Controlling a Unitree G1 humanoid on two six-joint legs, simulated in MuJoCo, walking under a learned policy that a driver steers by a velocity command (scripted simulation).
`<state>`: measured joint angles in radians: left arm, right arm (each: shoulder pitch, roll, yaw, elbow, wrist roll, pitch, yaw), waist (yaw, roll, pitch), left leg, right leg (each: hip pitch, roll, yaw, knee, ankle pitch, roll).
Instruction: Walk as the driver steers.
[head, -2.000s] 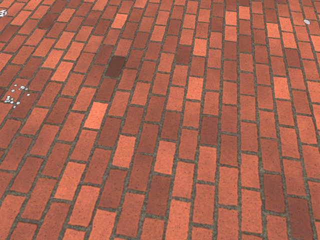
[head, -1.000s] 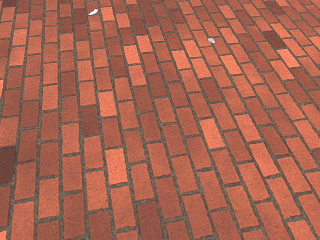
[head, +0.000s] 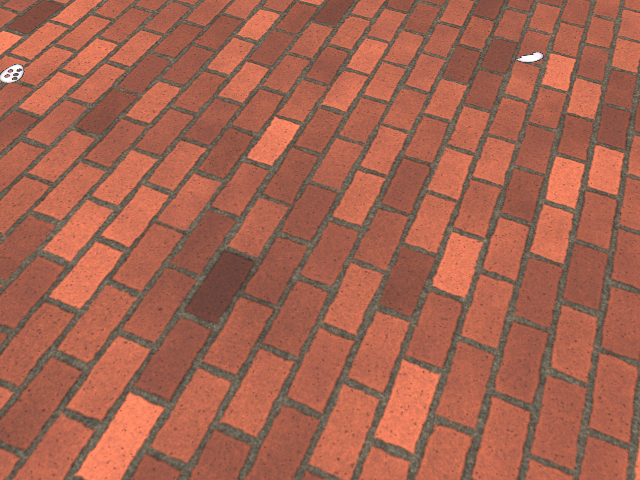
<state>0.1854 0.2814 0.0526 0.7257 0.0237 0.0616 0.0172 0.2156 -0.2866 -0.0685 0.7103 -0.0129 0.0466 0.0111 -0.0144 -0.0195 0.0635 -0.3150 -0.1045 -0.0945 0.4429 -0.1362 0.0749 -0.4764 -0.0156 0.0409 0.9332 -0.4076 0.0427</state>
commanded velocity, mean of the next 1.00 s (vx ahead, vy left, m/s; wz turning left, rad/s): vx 0.25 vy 0.00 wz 0.08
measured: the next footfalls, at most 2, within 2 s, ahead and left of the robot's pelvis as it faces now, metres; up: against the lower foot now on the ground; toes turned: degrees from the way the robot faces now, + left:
right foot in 0.16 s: +0.05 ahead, -0.12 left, +0.00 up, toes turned +7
left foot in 0.60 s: +0.25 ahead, +0.13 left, +0.00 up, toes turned +5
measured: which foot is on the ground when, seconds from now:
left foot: down 0.00-0.16, up 0.18-0.58, down 0.60-1.00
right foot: up 0.00-0.14, down 0.16-0.62, up 0.64-0.98, down 1.00-1.00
